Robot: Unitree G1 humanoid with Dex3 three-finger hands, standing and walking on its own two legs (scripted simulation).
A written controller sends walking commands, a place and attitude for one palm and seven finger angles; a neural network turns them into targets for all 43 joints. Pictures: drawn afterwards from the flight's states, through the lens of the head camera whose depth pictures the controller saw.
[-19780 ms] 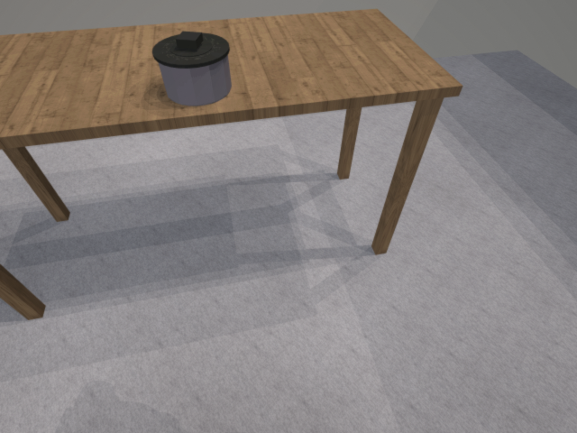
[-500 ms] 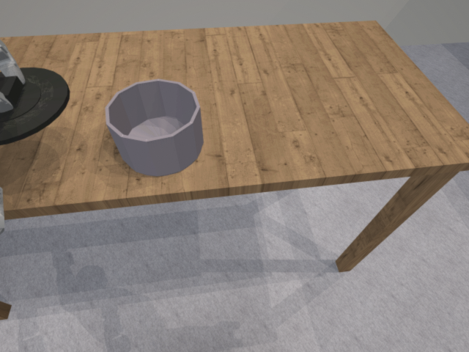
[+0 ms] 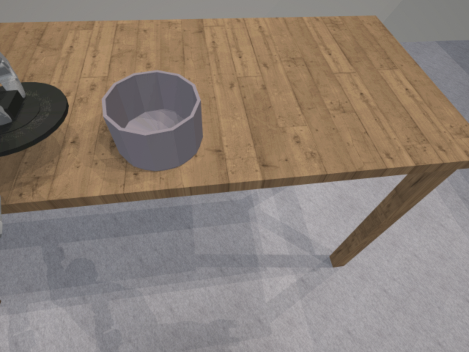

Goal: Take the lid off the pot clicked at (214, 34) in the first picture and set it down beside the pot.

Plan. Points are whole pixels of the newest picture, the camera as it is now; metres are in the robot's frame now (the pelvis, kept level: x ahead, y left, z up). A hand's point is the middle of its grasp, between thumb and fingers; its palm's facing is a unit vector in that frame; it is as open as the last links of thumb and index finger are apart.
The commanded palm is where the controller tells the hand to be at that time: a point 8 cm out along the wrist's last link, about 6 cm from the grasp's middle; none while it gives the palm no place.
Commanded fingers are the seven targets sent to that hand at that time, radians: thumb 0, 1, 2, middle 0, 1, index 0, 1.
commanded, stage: lower the lid onto the table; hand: left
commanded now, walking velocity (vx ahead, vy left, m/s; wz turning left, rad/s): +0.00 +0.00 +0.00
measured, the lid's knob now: out of the picture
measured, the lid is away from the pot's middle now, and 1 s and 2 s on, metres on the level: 0.23 0.23 0.24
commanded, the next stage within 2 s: open the fingers wide in 1.08 s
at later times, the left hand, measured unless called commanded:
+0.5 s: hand out of the picture +0.47 +0.34 +0.14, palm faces -0.44 -0.23 -0.87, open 8.3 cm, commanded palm +0.50 +0.34 +0.21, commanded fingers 0.00 0.60 1.01 -0.81 -1.10 -0.75 -1.08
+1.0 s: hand (12, 134) +0.46 +0.33 +0.11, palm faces -0.48 -0.21 -0.85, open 8.3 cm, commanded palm +0.52 +0.34 +0.18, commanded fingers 0.00 0.60 1.01 -0.81 -1.10 -0.75 -1.08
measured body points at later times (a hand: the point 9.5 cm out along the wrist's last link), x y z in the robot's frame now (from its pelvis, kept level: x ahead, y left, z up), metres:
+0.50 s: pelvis +0.00 +0.01 -0.01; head +0.08 +0.02 +0.44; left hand +0.49 +0.35 +0.19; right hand +0.00 -0.28 -0.12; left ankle +0.02 +0.11 -0.73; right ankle -0.06 -0.14 -0.73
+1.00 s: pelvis -0.01 +0.01 -0.01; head +0.07 +0.03 +0.43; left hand +0.48 +0.34 +0.16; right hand -0.02 -0.27 -0.13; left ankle +0.02 +0.11 -0.73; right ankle -0.06 -0.14 -0.73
